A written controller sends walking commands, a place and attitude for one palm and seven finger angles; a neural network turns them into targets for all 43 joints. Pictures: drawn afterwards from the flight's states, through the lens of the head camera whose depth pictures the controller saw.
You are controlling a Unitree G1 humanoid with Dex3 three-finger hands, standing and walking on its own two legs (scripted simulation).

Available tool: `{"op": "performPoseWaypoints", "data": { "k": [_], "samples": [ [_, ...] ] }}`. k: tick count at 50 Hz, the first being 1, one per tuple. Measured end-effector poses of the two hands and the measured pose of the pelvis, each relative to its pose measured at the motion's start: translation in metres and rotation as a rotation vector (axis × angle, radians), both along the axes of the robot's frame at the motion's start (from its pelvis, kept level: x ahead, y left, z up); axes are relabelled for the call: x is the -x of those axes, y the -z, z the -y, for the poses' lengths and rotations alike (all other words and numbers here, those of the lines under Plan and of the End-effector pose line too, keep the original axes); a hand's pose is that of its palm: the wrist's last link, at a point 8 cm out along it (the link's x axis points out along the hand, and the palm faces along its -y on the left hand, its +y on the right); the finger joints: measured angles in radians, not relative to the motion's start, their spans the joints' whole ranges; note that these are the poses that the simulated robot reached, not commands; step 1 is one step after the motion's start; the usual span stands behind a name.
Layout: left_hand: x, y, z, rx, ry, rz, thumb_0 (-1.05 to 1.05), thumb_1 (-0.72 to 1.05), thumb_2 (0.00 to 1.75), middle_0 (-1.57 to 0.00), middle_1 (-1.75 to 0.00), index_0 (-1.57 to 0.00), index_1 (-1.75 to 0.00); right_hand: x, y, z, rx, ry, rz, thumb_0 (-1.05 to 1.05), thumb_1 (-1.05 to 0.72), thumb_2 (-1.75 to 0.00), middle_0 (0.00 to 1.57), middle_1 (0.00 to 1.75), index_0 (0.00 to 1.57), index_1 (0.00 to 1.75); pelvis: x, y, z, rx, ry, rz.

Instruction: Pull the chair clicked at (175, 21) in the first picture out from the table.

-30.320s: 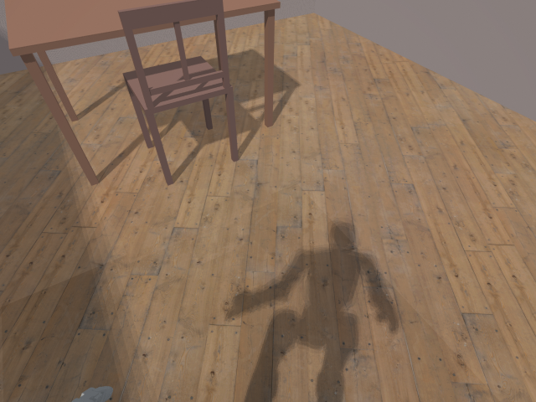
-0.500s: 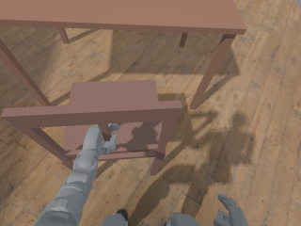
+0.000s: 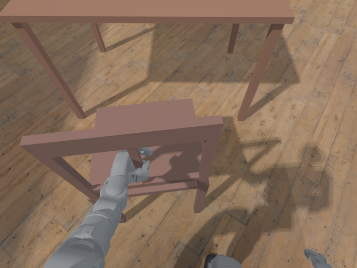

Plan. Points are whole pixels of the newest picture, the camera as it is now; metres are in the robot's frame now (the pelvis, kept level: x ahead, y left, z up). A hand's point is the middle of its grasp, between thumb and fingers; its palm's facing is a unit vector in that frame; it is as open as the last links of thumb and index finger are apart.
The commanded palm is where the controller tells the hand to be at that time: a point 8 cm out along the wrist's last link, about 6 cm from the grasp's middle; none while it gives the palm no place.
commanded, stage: step backward, pulling the chair out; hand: left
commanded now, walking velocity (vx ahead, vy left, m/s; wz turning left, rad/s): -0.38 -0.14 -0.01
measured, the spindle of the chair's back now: (139, 166) +0.37 +0.11 -0.09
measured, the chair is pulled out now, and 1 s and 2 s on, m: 0.44 0.65 0.65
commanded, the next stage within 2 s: stop walking, hand still on the chair in 0.22 s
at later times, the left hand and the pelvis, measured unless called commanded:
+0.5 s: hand (139, 227) +0.21 +0.09 -0.06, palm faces -0.02 -0.98 -0.18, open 5.4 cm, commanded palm +0.19 +0.15 -0.05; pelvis -0.12 -0.02 +0.00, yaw -1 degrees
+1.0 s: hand (134, 263) +0.14 +0.10 -0.06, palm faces -0.06 -0.98 -0.17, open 5.4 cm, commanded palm +0.13 +0.15 -0.05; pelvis -0.11 -0.01 +0.01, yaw -4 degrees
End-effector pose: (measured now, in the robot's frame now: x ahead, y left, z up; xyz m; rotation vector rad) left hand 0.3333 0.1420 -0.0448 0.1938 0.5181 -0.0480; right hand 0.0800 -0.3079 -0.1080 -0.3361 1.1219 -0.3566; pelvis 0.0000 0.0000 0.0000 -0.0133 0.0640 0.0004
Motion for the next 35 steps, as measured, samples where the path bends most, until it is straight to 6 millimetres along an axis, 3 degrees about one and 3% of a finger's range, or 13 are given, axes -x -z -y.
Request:
{"op": "performPoseWaypoints", "data": {
  "k": [7, 11, 14, 18, 27, 31, 35],
  "samples": [
    [0.04, -0.001, -0.005, 0.021, 0.015, -0.015, 0.03, 0.7, 0.77, -0.23, -1.25, -0.5, -1.45, 0.021, -0.011, -0.043, -0.089, -0.039, 0.061, 0.0, -0.91, -0.9, 0.2, 0.3, 0.19, 0.3, 0.039, -0.008, -0.004, -0.003, 0.029, 0.033],
    [0.067, -0.002, -0.007, 0.018, -0.019, -0.024, 0.04, 0.7, 0.77, -0.24, -1.23, -0.5, -1.45, 0.041, 0.003, -0.069, -0.213, -0.053, 0.059, 0.0, -0.91, -0.9, 0.2, 0.3, 0.2, 0.3, 0.054, -0.009, 0.006, 0.017, 0.048, 0.037],
    [0.084, -0.002, -0.008, -0.004, -0.045, -0.012, 0.04, 0.68, 0.79, -0.27, -1.22, -0.5, -1.45, 0.057, 0.02, -0.077, -0.285, -0.065, 0.045, 0.0, -0.91, -0.9, 0.2, 0.3, 0.2, 0.3, 0.066, -0.002, 0.018, 0.005, 0.065, 0.042],
    [0.105, -0.004, -0.006, -0.013, -0.098, -0.027, 0.05, 0.67, 0.8, -0.3, -1.18, -0.5, -1.45, 0.082, 0.032, -0.068, -0.307, -0.029, 0.03, 0.0, -0.91, -0.9, 0.21, 0.3, 0.2, 0.3, 0.09, -0.002, 0.026, 0.019, 0.057, 0.052],
    [0.149, -0.003, -0.001, -0.005, -0.062, -0.011, 0.04, 0.67, 0.79, -0.29, -1.22, -0.5, -1.45, 0.124, 0.01, -0.017, -0.109, -0.007, 0.074, 0.0, -0.91, -0.9, 0.21, 0.3, 0.2, 0.3, 0.127, 0.003, 0.016, -0.018, 0.008, 0.08],
    [0.169, -0.003, -0.002, 0.012, -0.04, -0.023, 0.04, 0.69, 0.78, -0.26, -1.24, -0.5, -1.45, 0.136, -0.006, -0.016, -0.069, 0.005, 0.102, 0.01, -0.91, -0.9, 0.2, 0.3, 0.2, 0.3, 0.134, -0.002, 0.01, -0.025, 0.04, 0.103],
    [0.186, -0.004, -0.004, 0.016, -0.024, -0.03, 0.04, 0.69, 0.77, -0.25, -1.24, -0.5, -1.45, 0.14, -0.008, -0.029, -0.106, 0.004, 0.125, 0.01, -0.91, -0.9, 0.2, 0.3, 0.19, 0.3, 0.134, -0.004, 0.008, -0.011, 0.045, 0.109]
  ]
}}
